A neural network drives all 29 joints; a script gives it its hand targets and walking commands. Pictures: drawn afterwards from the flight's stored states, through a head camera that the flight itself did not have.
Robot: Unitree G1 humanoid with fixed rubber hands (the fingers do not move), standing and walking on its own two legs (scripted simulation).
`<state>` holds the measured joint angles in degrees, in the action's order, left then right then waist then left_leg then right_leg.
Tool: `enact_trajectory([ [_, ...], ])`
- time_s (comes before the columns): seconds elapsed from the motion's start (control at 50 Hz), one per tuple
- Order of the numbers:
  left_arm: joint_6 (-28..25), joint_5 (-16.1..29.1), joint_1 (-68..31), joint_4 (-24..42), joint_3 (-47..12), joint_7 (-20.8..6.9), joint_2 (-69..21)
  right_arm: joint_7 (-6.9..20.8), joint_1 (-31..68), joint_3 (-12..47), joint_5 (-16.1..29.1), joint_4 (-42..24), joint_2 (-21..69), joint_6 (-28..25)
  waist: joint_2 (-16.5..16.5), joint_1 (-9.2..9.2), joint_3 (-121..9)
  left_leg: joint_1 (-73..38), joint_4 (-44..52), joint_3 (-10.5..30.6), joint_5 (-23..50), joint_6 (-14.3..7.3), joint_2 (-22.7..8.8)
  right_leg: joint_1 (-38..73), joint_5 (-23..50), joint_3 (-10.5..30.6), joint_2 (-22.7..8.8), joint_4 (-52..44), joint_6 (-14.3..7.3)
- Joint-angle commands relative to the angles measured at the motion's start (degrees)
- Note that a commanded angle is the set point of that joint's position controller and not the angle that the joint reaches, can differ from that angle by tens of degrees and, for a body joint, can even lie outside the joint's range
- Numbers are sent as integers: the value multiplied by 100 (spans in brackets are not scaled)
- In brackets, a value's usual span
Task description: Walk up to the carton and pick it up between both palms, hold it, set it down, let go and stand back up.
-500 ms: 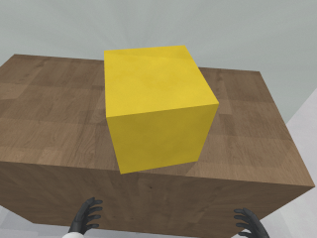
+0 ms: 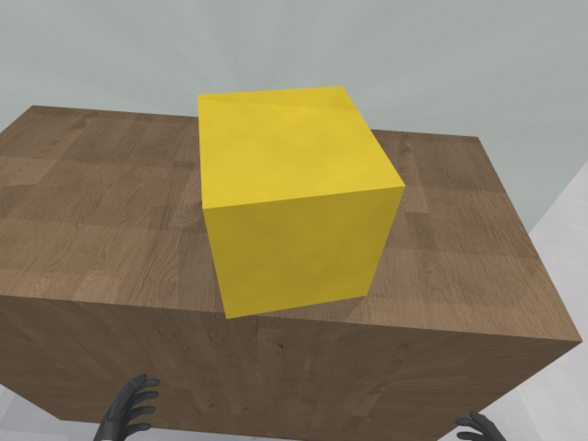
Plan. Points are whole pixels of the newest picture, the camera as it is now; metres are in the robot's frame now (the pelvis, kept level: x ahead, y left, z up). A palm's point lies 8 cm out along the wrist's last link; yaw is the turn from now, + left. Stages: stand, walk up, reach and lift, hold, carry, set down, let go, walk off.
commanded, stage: stand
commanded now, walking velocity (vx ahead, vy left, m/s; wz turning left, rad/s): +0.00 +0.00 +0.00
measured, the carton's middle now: (285, 199) +0.44 +0.05 +0.11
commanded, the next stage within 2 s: none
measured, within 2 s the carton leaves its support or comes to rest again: neither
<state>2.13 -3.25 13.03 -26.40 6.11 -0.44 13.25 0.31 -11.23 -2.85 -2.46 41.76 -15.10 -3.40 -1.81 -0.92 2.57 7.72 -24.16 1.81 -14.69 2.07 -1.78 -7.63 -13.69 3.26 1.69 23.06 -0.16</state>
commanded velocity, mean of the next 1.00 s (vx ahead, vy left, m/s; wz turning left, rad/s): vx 0.00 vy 0.00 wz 0.00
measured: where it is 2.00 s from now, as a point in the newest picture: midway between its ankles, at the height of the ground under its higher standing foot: outside the picture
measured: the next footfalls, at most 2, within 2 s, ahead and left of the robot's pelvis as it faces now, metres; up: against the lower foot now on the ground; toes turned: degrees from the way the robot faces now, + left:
none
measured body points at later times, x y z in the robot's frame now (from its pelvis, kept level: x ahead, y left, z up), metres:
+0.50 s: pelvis +0.01 +0.01 +0.00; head +0.02 +0.02 +0.45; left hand +0.16 +0.28 -0.09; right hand +0.15 -0.27 -0.09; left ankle -0.02 +0.14 -0.74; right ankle -0.01 -0.12 -0.74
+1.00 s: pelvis +0.01 +0.01 +0.00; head +0.02 +0.02 +0.45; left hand +0.16 +0.28 -0.09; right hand +0.15 -0.27 -0.09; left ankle -0.02 +0.14 -0.74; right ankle -0.01 -0.12 -0.74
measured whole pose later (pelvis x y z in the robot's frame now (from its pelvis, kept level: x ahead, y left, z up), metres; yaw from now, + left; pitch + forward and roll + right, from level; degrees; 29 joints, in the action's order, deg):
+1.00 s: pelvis +0.01 +0.01 +0.00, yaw +0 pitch -1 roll -1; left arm -0.9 -3.2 13.0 -33.2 6.3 -0.4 15.2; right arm 0.5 -11.4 -4.0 -1.9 42.1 -15.5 -1.1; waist -1.8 -0.9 2.6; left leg 8.1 -25.3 1.8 -15.9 1.5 -1.5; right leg -7.7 -14.4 3.3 1.4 23.5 0.1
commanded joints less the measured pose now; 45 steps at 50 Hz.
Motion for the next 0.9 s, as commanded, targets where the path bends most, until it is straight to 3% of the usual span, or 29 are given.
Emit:
enact_trajectory([
  [0.0,-270,7,-454,-227,218,19,1261,123,1,-375,3,-345,-1326,-25,-202,95,-4,358,27,192,327,-382,-184,-536,-521,268,-484,-400,-99],
  [0.04,-270,0,-417,-270,215,44,1184,36,11,-415,-37,-325,-1463,-12,71,21,-95,438,86,200,647,-384,-180,-338,33,268,-496,-199,-128],
  [0.06,-318,41,-398,-272,241,8,1270,60,-166,-408,-18,-280,-1511,8,164,87,-215,305,47,285,855,-400,-235,-273,227,278,-513,-179,-145],
  [0.16,-317,21,-311,-442,273,58,1356,64,172,-415,13,-315,-1445,23,103,-11,-294,291,32,269,1038,-420,-282,-137,701,215,-529,-71,-150],
  [0.18,-316,27,-308,-487,280,65,1399,43,115,-429,31,-303,-1426,30,252,89,-500,206,45,304,1158,-441,-263,31,825,276,-565,-42,-175],
  [0.2,-331,34,-225,-511,282,86,1453,75,90,-417,65,-284,-1318,49,100,8,-326,210,51,292,1222,-432,-266,-76,881,223,-526,-54,-173],
  [0.22,-343,49,-167,-501,279,63,1431,35,-12,-379,32,-277,-1353,76,220,49,-429,254,31,272,1250,-451,-268,80,945,231,-544,-20,-150],
  [0.26,-354,14,-265,-540,269,68,1402,51,190,-383,49,-279,-1315,77,29,36,-392,188,34,322,1205,-467,-309,-37,1100,221,-598,9,-204],
  [0.3,-361,2,-372,-478,283,58,1442,60,130,-388,39,-292,-1331,112,116,73,-463,175,-10,248,1338,-445,-303,2,1040,162,-577,23,-192],
  [0.32,-346,43,-310,-514,253,44,1418,50,88,-388,75,-287,-1390,79,391,47,-574,116,-29,240,1272,-422,-256,13,1018,239,-592,-45,-176],
  [0.34,-384,23,-416,-548,289,64,1501,33,88,-384,65,-245,-1310,93,71,125,-384,133,35,322,1351,-435,-291,-77,1087,265,-617,2,-173],
  [0.36,-381,59,-224,-602,265,74,1439,4,38,-389,59,-230,-1332,94,163,60,-527,188,14,297,1356,-483,-310,118,1113,240,-586,-29,-182],
  [0.38,-414,4,-336,-575,309,84,1501,38,119,-381,62,-246,-1313,117,25,54,-494,103,12,307,1505,-461,-319,30,1199,192,-615,97,-214],
  [0.4,-398,41,-212,-603,301,79,1553,29,207,-430,22,-274,-1398,120,290,23,-454,69,-107,221,1609,-444,-296,-60,1330,202,-621,39,-196],
  [0.42,-394,36,-161,-662,276,65,1452,-2,215,-464,51,-262,-1461,139,81,-5,-609,6,-64,267,1478,-470,-310,65,1255,174,-600,-6,-193],
  [0.44,-384,47,-229,-616,264,67,1563,41,107,-416,74,-301,-1342,124,300,58,-428,118,-4,228,1378,-441,-285,70,1211,208,-631,-23,-187],
  [0.5,-416,36,-244,-608,247,70,1457,32,-24,-390,54,-258,-1417,128,162,76,-533,99,2,273,1414,-460,-291,89,1228,242,-631,20,-223],
  [0.52,-398,47,-209,-649,235,77,1431,40,164,-449,62,-297,-1479,122,313,41,-487,151,-8,242,1351,-472,-283,20,1228,208,-614,1,-252],
  [0.56,-390,58,-267,-646,243,85,1449,46,79,-440,63,-264,-1475,87,278,79,-425,186,14,264,1279,-471,-311,5,1107,271,-594,-39,-252],
  [0.58,-381,68,-365,-658,202,36,1438,49,139,-406,50,-323,-1365,120,150,95,-446,165,27,280,1199,-459,-311,43,1018,187,-603,-105,-229],
  [0.64,-425,54,-256,-754,251,89,1545,23,106,-420,37,-268,-1411,129,317,75,-439,116,81,376,1084,-492,-329,27,875,216,-599,-105,-246],
  [0.66,-429,62,-370,-692,250,64,1549,42,160,-394,59,-294,-1344,150,135,110,-404,126,54,357,1193,-492,-327,-33,983,189,-608,-81,-239],
  [0.72,-446,66,-117,-760,244,83,1576,36,-43,-461,78,-233,-1448,132,373,96,-440,65,13,256,1233,-445,-298,17,1143,237,-645,-132,-258],
  [0.74,-455,47,-147,-798,297,94,1684,39,41,-403,38,-292,-1279,169,108,125,-489,87,-25,252,1299,-459,-270,27,1230,203,-625,-30,-292],
  [0.76,-431,91,-201,-754,209,89,1502,-9,100,-459,73,-305,-1482,151,349,116,-378,102,-4,291,1412,-473,-302,-80,1277,284,-662,-111,-290],
  [0.82,-445,94,-253,-790,196,85,1500,-4,156,-442,47,-287,-1384,150,163,89,-507,17,-18,323,1454,-476,-308,83,1247,144,-624,-54,-252],
  [0.86,-448,116,-202,-807,213,60,1568,6,2,-484,90,-233,-1537,150,400,101,-486,-17,-24,292,1563,-489,-298,36,1475,261,-671,-13,-265],
  [0.88,-483,107,-185,-789,213,51,1587,2,51,-401,52,-229,-1338,176,117,87,-379,76,50,334,1473,-513,-328,37,1333,186,-646,-67,-231],
])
